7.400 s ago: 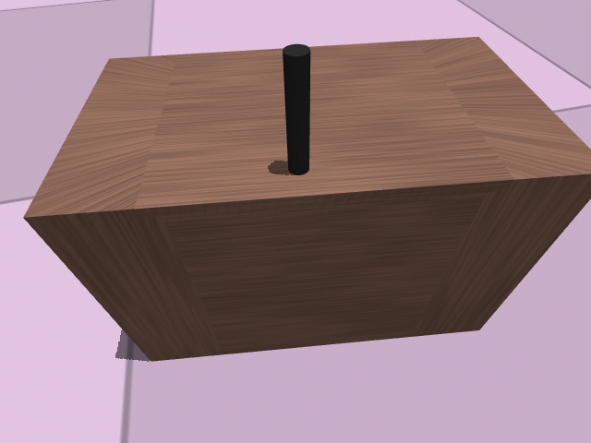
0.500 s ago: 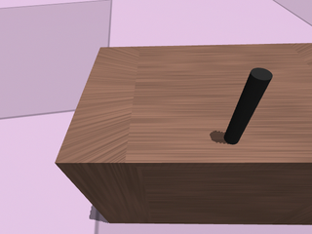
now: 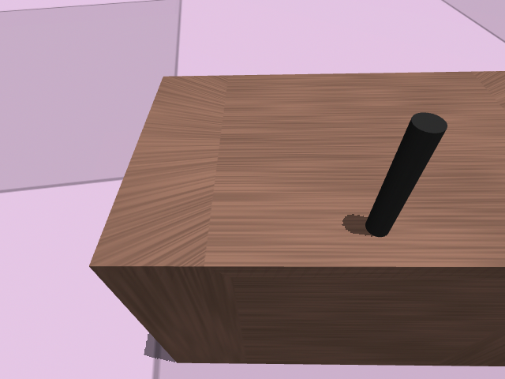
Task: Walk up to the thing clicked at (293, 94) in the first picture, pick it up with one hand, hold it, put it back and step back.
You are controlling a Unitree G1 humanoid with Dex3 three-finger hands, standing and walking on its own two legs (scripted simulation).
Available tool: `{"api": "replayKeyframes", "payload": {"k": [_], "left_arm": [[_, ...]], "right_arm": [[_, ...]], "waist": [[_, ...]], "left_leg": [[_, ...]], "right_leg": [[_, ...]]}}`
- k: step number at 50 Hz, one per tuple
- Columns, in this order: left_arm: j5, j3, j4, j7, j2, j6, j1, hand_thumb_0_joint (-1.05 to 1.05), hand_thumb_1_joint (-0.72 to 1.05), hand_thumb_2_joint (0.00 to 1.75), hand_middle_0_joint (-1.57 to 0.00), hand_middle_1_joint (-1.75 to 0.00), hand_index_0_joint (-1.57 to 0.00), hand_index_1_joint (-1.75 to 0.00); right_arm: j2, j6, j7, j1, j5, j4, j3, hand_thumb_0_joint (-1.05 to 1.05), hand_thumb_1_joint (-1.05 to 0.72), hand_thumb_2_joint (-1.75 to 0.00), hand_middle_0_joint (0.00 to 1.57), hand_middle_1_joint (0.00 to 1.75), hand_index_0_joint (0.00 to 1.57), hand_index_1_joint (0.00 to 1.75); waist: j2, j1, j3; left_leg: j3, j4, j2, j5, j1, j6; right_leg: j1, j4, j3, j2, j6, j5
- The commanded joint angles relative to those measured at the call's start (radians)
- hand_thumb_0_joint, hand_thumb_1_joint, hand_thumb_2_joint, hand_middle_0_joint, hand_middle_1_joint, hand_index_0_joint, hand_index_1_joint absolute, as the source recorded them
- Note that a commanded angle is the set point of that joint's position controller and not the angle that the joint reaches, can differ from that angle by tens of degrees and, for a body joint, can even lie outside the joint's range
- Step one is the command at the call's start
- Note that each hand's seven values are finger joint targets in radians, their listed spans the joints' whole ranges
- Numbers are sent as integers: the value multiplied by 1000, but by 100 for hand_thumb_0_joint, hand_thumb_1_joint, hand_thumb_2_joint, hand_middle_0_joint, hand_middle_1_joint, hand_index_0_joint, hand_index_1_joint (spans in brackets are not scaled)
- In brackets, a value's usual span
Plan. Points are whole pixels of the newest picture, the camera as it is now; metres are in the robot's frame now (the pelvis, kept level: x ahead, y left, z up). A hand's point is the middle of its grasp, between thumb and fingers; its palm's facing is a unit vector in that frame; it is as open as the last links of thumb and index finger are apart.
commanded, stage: rise first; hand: right
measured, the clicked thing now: (398, 184) +0.40 -0.21 +0.09
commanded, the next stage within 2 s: go down in 1.78 s
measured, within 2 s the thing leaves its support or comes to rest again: neither
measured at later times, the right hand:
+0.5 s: hand (432, 352) +0.18 -0.25 -0.05, palm faces +0.29 +0.89 -0.35, open 16.1 cm
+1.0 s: hand (461, 329) +0.18 -0.23 +0.07, palm faces +0.33 +0.86 -0.39, open 17.5 cm
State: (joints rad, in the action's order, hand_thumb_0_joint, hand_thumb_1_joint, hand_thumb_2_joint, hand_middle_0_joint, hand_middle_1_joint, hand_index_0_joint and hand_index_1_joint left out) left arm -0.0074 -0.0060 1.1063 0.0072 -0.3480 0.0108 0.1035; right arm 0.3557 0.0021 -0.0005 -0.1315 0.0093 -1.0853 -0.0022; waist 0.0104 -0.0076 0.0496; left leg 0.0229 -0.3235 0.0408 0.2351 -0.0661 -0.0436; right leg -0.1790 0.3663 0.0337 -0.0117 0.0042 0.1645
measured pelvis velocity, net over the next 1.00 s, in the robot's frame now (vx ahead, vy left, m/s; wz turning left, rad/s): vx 0.00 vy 0.03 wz -0.03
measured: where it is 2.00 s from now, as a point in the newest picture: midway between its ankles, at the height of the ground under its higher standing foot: outside the picture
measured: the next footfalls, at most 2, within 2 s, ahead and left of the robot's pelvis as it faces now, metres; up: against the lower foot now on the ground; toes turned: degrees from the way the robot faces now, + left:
none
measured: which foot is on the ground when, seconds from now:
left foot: down 0.00-1.00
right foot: down 0.00-1.00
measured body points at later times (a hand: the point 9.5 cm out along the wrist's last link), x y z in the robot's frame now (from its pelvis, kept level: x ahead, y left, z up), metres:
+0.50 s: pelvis +0.00 +0.02 +0.00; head +0.01 +0.03 +0.45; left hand +0.17 +0.26 -0.09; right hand +0.16 -0.29 -0.03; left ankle -0.04 +0.15 -0.75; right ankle +0.02 -0.12 -0.75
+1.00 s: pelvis +0.00 +0.03 +0.00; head +0.00 +0.04 +0.45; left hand +0.17 +0.28 -0.09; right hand +0.16 -0.28 +0.09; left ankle -0.04 +0.15 -0.75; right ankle +0.02 -0.12 -0.75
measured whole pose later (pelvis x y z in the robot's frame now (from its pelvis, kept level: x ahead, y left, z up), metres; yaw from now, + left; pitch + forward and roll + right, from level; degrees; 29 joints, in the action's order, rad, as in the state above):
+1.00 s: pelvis +0.00 +0.03 +0.00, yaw -2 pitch -3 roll +0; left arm -0.01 -0.13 0.61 -0.06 -0.23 0.08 0.24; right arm 0.31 0.18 -0.04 -0.44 0.04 0.09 0.25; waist -0.03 0.04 0.04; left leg -0.01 -0.42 0.02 0.29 -0.08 -0.01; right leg -0.18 0.40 -0.01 -0.02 -0.03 0.18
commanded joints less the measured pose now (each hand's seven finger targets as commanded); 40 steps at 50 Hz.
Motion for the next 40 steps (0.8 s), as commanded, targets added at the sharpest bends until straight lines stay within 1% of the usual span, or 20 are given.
{"api": "replayKeyframes", "payload": {"k": [1, 2, 3, 5, 7, 8, 10, 13, 17, 19, 21, 24, 26, 28, 29, 30, 31, 32, 37, 40], "left_arm": [[-90, -64, -313, -56, -175, 131, -219, 0, 58, 58, -3, -4, -2, -5], [-92, -125, -244, -60, -220, 114, -117, 0, 50, 50, -2, -4, -1, -5], [-87, -144, -282, -66, -205, 104, -86, 0, 42, 42, -3, -4, -2, -5], [-78, -109, -307, -79, -148, 113, -131, 0, 27, 26, -4, -4, -3, -5], [-48, -168, -281, -76, -159, 106, -15, 0, 19, 19, -4, -5, -5, -4], [-36, -174, -296, -69, -128, 103, 18, 0, 13, 16, -5, -5, -6, -4], [-34, -159, -346, -68, -99, 94, 57, 0, 2, 10, -5, -5, -7, -3], [-37, -137, -438, -75, -57, 87, 26, 0, -6, 8, -5, -6, -7, -4], [-44, -72, -567, -79, 22, 92, 18, 0, -29, 6, -6, -5, -6, -4], [-39, -106, -659, -94, -39, 102, -14, 0, -41, 4, -7, -5, -7, -5], [-30, -147, -681, -105, -94, 105, 44, 0, -50, 2, -7, -5, -7, -5], [-27, -139, -696, -107, -66, 115, -12, 0, -52, 1, -7, -6, -7, -5], [-24, -146, -663, -104, -47, 114, 76, 0, -52, 2, -7, -6, -7, -5], [-26, -114, -652, -93, -1, 108, 145, 0, -52, 1, -6, -6, -7, -5], [-26, -88, -656, -86, 31, 106, 163, 0, -52, 1, -6, -5, -7, -4], [-28, -100, -638, -83, 21, 102, 176, 0, -52, 0, -6, -5, -7, -4], [-26, -90, -640, -78, 33, 99, 169, 0, -52, 0, -6, -5, -7, -4], [-26, -96, -630, -73, 29, 98, 149, 0, -53, 1, -6, -5, -7, -4], [-14, -219, -629, -82, -98, 108, 28, 0, -54, 2, -6, -5, -6, -5], [-11, -165, -647, -80, -29, 117, 1, 0, -54, 3, -6, -5, -6, -5]], "right_arm": [[172, 133, -63, 267, 79, 289, 86, 0, -58, -58, 6, 4, 5, 4], [195, 116, -69, 210, 76, 206, 124, 0, -50, -50, 6, 4, 6, 4], [211, 115, -75, 206, 73, 218, 162, 0, -42, -42, 6, 4, 6, 4], [210, 132, -89, 204, 62, 276, 179, 0, -28, -26, 6, 4, 5, 4], [220, 123, -88, 57, 40, 315, 233, 0, -18, -19, 6, 4, 5, 4], [188, 114, -84, -35, 33, 339, 246, 0, -13, -18, 6, 4, 5, 4], [173, 110, -87, -75, 37, 451, 238, 0, -1, -15, 6, 5, 5, 5], [106, 104, -86, -12, 45, 578, 204, 0, 10, -13, 5, 5, 5, 5], [92, 112, -89, -40, 47, 728, 199, 0, 29, -9, 4, 5, 5, 5], [136, 122, -96, -12, 44, 826, 227, 0, 39, -7, 4, 5, 4, 5], [169, 124, -100, -38, 41, 884, 269, 0, 45, -6, 4, 5, 4, 5], [143, 132, -104, -53, 42, 1013, 262, 0, 52, -5, 4, 5, 4, 5], [128, 135, -101, -131, 42, 1060, 271, 0, 52, -5, 4, 5, 4, 5], [130, 138, -91, -188, 40, 1074, 296, 0, 55, -4, 4, 5, 4, 5], [111, 145, -82, -195, 40, 1111, 274, 0, 55, -4, 4, 5, 4, 6], [134, 150, -79, -203, 41, 1112, 310, 0, 56, -4, 4, 6, 4, 6], [102, 149, -70, -237, 39, 1109, 282, 0, 56, -4, 4, 6, 4, 6], [107, 151, -67, -246, 42, 1128, 303, 0, 57, -4, 4, 6, 4, 6], [154, 172, -65, -205, 42, 1258, 358, 0, 56, -3, 4, 5, 4, 5], [120, 197, -64, -229, 36, 1328, 326, 0, 56, -4, 4, 5, 4, 5]], "waist": [[-23, 27, -65], [-9, 2, -31], [-7, 0, -113], [-48, 29, -228], [-65, 39, -254], [-72, 41, -276], [-85, 38, -287], [-68, 19, -235], [-49, 34, -172], [-36, 29, -185], [-12, 23, -184], [-53, 49, -179], [-54, 40, -149], [-29, 42, -128], [-27, 30, -127], [-20, 36, -117], [7, 35, -109], [-22, 46, -106], [-32, 46, -130], [-14, 58, -144]], "left_leg": [[-71, -16, -55, -7, -140, 55], [-76, -36, -51, -5, -178, 47], [-74, -58, -48, -56, -164, 42], [-57, -86, -36, -142, -137, 47], [-54, -93, -44, -165, -147, 56], [-61, -91, -49, -190, -130, 56], [-63, -71, -56, -226, -102, 54], [-71, -51, -58, -213, -116, 48], [-71, -29, -49, -165, -126, 43], [-67, -24, -44, -163, -120, 41], [-71, -21, -42, -179, -114, 36], [-69, -32, -39, -200, -100, 39], [-76, -33, -40, -208, -107, 37], [-76, -30, -39, -228, -101, 31], [-73, -29, -36, -249, -98, 25], [-75, -29, -36, -250, -101, 22], [-76, -27, -36, -252, -96, 21], [-75, -29, -36, -249, -96, 24], [-74, -29, -29, -240, -101, 21], [-74, -34, -31, -249, -78, 23]], "right_leg": [[9, -26, -10, -22, -2, 25], [-7, -9, 0, -13, 2, 34], [10, 16, 2, -9, 2, -21], [27, 58, 9, -2, -1, -133], [24, 59, 8, -1, -1, -165], [43, 56, 7, -2, 0, -192], [65, 35, 11, -1, -3, -219], [45, 28, 14, -5, 0, -190], [20, 11, 21, -1, 7, -131], [47, 10, 20, 3, 8, -127], [77, 10, 15, 2, 13, -140], [99, 12, 13, 4, 9, -172], [106, 8, 12, 2, 10, -178], [95, 15, 18, 7, 13, -192], [94, 19, 23, 11, 16, -201], [88, 21, 25, 13, 16, -199], [81, 21, 26, 12, 18, -202], [76, 18, 26, 11, 15, -204], [106, 17, 15, 11, 14, -192], [120, 19, 11, 6, 15, -209]]}}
